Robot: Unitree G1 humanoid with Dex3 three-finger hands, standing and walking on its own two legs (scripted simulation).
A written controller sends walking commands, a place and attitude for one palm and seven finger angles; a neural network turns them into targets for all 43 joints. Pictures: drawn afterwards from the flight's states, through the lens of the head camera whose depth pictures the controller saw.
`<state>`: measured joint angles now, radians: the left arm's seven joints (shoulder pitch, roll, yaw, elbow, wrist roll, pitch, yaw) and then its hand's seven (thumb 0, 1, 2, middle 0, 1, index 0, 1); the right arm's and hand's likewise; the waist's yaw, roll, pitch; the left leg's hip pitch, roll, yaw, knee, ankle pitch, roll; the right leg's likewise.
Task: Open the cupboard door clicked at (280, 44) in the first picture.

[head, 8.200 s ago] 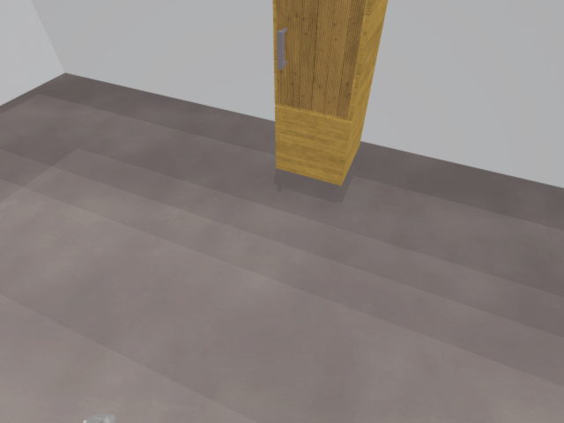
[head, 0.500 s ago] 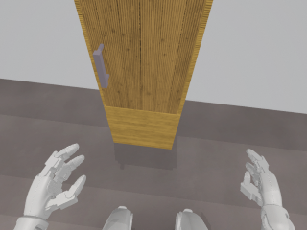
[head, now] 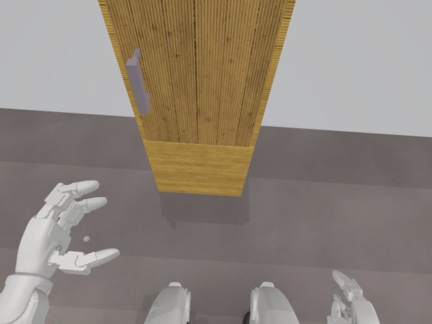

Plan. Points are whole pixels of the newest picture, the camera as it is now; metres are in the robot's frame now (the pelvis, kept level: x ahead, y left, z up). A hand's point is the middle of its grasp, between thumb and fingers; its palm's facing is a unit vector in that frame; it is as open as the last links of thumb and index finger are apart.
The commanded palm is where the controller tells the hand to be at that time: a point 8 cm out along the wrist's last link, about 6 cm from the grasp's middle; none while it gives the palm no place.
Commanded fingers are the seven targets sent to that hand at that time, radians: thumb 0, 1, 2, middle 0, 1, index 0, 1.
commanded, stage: raise the hand with hooked fingers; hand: left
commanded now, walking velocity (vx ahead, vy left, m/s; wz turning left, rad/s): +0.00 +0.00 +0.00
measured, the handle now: (140, 83) +0.62 +0.21 +0.03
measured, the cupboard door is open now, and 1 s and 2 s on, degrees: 0 0 0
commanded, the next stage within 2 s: move the hooked fingers beside the handle in 1.14 s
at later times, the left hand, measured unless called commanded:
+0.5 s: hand (69, 215) +0.28 +0.26 +0.04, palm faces -0.01 -1.00 -0.07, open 13.9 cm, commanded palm +0.26 +0.31 +0.05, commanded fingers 0.00 -0.50 0.30 -0.30 -1.20 -0.30 -1.20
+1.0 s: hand (73, 206) +0.30 +0.26 +0.05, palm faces -0.01 -1.00 -0.06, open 14.0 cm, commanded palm +0.27 +0.31 +0.05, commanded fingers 0.00 -0.50 0.30 -0.30 -1.20 -0.30 -1.20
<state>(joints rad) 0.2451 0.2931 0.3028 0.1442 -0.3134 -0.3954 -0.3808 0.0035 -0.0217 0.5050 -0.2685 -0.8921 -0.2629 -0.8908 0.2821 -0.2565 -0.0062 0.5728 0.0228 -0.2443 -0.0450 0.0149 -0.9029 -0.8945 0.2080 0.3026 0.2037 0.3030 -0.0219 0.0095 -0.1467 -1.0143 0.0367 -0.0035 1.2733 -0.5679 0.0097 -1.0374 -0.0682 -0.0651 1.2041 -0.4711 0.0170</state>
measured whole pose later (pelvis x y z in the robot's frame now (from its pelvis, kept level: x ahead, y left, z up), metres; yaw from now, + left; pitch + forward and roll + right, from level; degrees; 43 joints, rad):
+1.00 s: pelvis +0.01 -0.01 +0.00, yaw +0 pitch +19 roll -2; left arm 0.03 0.40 0.45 0.37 -0.37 -0.39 -0.54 -0.01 -0.50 0.30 -0.30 -1.20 -0.30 -1.20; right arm 0.26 -0.29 0.01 0.53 0.03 -0.20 -0.04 0.01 -0.90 -0.89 0.21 0.30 0.20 0.30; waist -0.03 0.01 -0.14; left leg -1.02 0.05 -0.02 1.26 -0.58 -0.01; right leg -1.04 -0.05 -0.08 1.19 -0.48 0.00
